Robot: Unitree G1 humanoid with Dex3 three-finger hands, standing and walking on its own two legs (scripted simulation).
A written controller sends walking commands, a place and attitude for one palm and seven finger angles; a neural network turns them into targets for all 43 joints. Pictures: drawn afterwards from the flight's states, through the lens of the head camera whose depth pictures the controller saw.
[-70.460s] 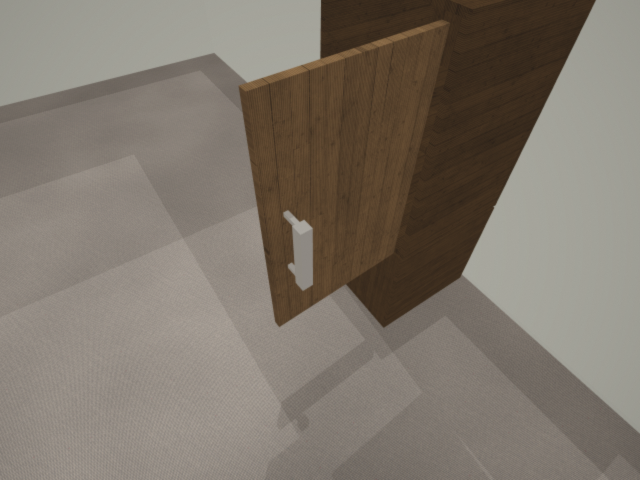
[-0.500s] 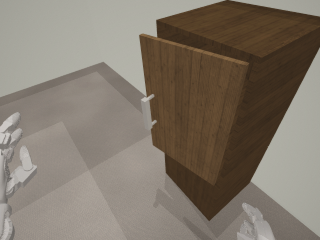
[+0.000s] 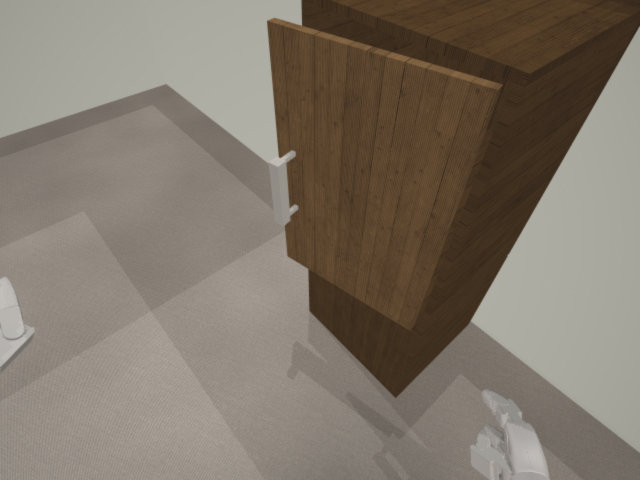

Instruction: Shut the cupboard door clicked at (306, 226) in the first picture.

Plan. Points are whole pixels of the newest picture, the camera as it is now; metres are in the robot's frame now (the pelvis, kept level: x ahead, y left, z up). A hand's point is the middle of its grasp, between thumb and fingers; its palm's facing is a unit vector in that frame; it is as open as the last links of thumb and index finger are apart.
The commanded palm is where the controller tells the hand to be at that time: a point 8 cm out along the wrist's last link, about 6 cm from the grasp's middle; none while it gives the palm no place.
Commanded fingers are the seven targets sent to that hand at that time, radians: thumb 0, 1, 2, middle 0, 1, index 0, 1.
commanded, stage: step back with the hand held close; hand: left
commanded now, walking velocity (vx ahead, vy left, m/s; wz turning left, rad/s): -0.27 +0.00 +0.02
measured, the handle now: (286, 188) +0.68 +0.11 -0.06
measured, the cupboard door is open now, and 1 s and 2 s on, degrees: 12 12 12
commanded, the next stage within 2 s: stop stepping back and stand still in 1.06 s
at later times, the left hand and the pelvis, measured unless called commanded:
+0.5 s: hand out of the picture +0.14 +0.27 +0.18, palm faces +0.49 -0.72 -0.49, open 7.4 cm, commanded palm +0.07 +0.30 +0.18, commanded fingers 0.00 0.90 0.90 -0.20 -0.30 -0.20 -0.30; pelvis -0.06 -0.01 -0.01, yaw +3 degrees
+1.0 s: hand out of the picture +0.06 +0.31 +0.18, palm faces +0.54 -0.72 -0.42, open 7.4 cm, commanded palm +0.00 +0.31 +0.18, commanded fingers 0.00 0.90 0.90 -0.20 -0.30 -0.20 -0.30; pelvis -0.12 +0.01 +0.00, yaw +3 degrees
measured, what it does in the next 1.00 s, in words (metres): walks backwards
